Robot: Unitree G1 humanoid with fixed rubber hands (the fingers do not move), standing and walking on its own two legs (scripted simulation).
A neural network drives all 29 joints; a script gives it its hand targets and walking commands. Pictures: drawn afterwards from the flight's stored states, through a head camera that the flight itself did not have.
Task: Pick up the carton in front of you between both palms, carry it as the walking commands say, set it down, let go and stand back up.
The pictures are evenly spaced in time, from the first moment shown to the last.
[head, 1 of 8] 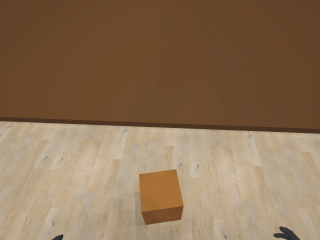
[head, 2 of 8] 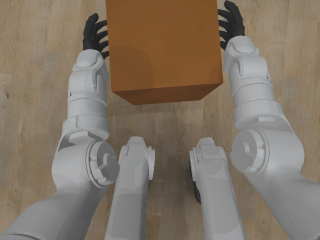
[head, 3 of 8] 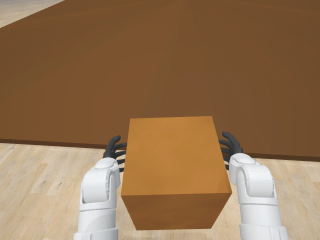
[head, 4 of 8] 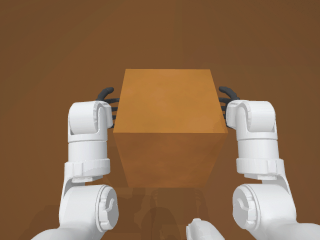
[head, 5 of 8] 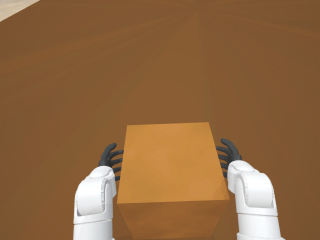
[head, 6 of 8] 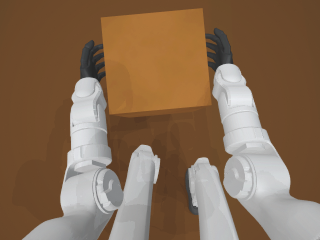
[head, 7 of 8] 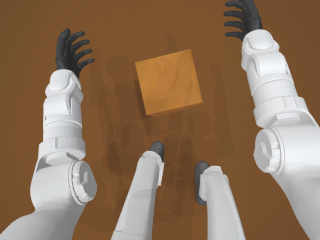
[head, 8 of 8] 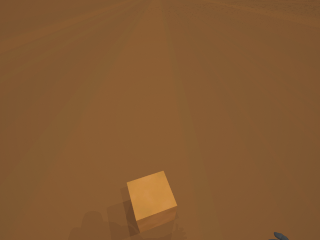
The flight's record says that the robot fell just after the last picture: no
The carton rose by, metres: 0.80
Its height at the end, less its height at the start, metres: +0.06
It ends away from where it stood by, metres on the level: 3.06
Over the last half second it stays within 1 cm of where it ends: yes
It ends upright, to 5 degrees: yes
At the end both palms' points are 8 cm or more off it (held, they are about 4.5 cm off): yes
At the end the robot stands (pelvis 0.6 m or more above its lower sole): yes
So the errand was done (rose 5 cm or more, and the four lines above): yes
